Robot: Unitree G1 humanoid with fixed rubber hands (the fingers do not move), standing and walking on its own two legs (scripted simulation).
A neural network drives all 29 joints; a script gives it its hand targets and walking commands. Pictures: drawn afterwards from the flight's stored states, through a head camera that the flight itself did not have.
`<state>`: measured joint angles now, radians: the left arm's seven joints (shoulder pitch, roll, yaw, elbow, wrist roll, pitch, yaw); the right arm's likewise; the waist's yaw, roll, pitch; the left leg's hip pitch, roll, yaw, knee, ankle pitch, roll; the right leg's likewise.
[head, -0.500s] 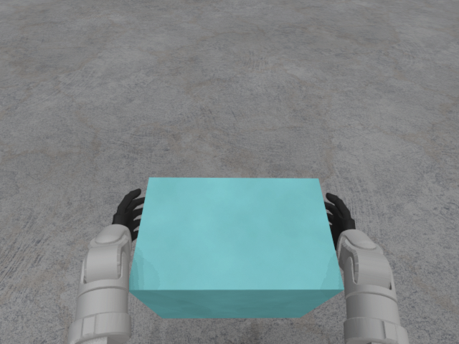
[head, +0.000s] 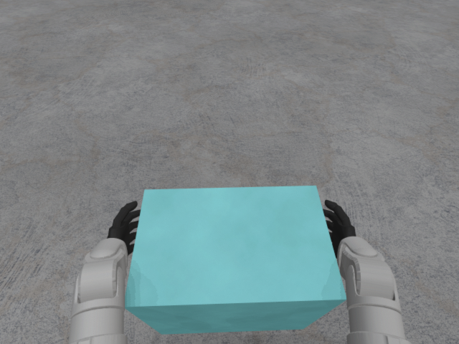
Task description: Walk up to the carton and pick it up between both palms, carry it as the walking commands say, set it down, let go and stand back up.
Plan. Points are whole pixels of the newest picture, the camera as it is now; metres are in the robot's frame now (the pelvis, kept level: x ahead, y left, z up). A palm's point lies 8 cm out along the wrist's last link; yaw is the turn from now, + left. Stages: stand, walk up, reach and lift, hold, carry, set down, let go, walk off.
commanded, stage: reach and lift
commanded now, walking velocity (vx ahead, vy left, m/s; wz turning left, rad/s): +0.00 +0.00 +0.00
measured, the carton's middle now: (231, 266) +0.26 +0.01 -0.03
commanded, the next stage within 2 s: hold in 0.50 s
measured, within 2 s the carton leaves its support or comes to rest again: neither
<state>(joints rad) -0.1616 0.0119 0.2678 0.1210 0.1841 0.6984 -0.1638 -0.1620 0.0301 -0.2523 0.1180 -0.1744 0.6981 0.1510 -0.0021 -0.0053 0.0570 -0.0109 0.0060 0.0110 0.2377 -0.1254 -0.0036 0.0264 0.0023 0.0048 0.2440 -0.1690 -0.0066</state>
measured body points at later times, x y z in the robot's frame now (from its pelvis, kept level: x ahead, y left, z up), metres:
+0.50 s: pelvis -0.01 +0.00 +0.00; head -0.03 +0.00 +0.45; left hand +0.28 +0.20 +0.03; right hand +0.28 -0.20 +0.03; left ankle +0.01 +0.12 -0.75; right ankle -0.01 -0.12 -0.75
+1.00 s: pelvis -0.02 +0.00 +0.00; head -0.04 +0.00 +0.45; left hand +0.28 +0.20 +0.03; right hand +0.28 -0.20 +0.03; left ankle +0.01 +0.12 -0.75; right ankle -0.01 -0.12 -0.75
